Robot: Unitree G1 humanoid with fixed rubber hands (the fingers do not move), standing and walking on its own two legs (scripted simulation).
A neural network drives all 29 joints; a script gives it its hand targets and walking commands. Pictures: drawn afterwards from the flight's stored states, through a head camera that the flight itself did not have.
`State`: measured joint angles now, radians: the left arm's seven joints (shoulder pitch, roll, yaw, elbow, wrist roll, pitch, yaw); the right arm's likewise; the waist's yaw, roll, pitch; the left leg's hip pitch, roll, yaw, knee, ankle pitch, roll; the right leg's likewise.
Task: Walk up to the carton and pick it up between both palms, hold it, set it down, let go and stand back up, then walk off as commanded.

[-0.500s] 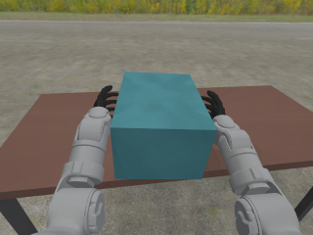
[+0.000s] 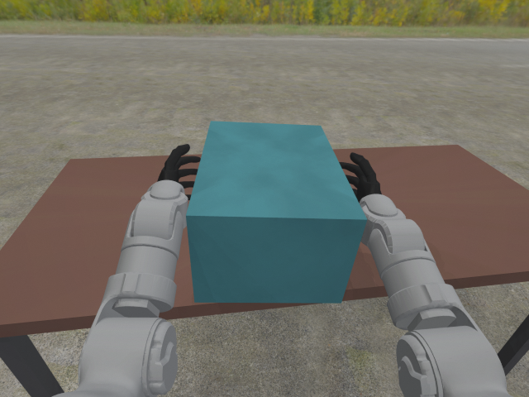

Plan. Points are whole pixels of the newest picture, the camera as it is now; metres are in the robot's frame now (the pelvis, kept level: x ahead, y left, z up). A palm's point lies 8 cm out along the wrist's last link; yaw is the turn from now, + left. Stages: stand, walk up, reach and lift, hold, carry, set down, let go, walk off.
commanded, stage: hold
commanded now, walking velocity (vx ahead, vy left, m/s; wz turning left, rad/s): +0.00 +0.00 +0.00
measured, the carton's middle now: (267, 200) +0.40 +0.02 +0.17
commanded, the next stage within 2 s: set down in 0.66 s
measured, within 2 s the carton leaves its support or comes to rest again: neither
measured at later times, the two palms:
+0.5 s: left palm (171, 190) +0.37 +0.17 +0.21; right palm (367, 200) +0.37 -0.13 +0.20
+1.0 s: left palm (177, 183) +0.38 +0.17 +0.21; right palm (369, 192) +0.39 -0.14 +0.20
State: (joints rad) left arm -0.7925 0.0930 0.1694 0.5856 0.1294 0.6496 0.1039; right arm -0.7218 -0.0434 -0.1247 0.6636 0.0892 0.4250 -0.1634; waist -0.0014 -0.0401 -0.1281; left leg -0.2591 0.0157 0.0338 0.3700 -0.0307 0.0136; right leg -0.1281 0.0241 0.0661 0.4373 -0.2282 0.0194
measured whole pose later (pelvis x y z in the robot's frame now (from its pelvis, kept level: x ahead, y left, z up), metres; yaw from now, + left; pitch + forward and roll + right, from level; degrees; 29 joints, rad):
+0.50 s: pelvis +0.00 +0.00 +0.00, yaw +0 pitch -5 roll -1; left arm -0.79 0.09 0.17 0.59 0.13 0.65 0.10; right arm -0.72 -0.04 -0.13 0.66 0.09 0.42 -0.16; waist 0.00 -0.04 -0.13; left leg -0.26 0.02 0.03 0.37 -0.03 0.01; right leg -0.13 0.02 0.07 0.44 -0.23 0.02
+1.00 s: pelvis +0.00 -0.01 +0.00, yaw +0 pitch -5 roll -1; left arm -0.82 0.08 0.21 0.59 0.18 0.59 0.09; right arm -0.79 -0.04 -0.17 0.75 0.09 0.33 -0.14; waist 0.00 -0.04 -0.09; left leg -0.24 0.02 0.03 0.34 -0.02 0.01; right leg -0.12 0.02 0.07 0.44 -0.23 0.02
